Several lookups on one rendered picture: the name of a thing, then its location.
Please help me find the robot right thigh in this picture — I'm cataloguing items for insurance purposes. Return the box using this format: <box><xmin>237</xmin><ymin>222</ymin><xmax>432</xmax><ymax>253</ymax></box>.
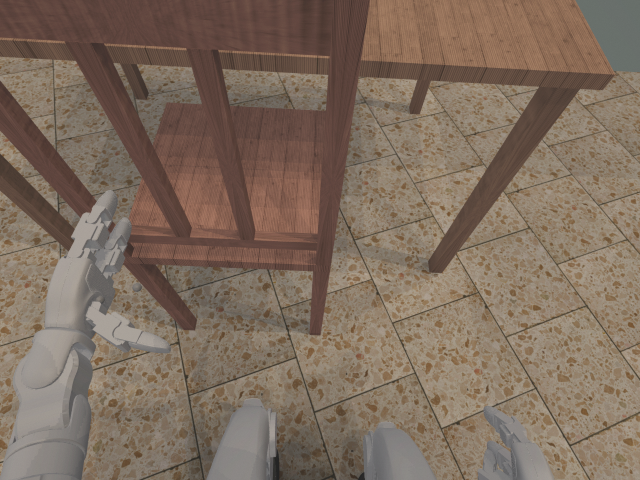
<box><xmin>363</xmin><ymin>428</ymin><xmax>437</xmax><ymax>480</ymax></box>

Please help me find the left robot forearm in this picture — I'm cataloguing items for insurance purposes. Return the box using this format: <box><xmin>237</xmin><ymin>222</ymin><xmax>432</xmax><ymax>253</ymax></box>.
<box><xmin>0</xmin><ymin>327</ymin><xmax>96</xmax><ymax>480</ymax></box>

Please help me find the table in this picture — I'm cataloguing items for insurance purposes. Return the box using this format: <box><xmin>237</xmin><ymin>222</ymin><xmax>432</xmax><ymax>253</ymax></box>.
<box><xmin>0</xmin><ymin>0</ymin><xmax>615</xmax><ymax>273</ymax></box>

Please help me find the right robot hand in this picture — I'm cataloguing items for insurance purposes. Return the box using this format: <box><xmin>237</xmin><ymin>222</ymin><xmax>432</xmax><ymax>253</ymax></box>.
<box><xmin>478</xmin><ymin>406</ymin><xmax>555</xmax><ymax>480</ymax></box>

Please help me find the chair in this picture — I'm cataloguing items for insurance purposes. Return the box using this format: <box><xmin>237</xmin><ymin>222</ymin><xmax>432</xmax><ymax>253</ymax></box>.
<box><xmin>0</xmin><ymin>0</ymin><xmax>370</xmax><ymax>335</ymax></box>

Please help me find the left robot hand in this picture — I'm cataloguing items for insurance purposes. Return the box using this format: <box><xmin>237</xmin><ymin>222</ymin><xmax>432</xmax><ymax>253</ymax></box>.
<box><xmin>44</xmin><ymin>190</ymin><xmax>171</xmax><ymax>353</ymax></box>

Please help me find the right robot shin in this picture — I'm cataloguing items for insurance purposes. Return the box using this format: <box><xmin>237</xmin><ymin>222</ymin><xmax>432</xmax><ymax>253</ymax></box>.
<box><xmin>375</xmin><ymin>422</ymin><xmax>396</xmax><ymax>431</ymax></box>

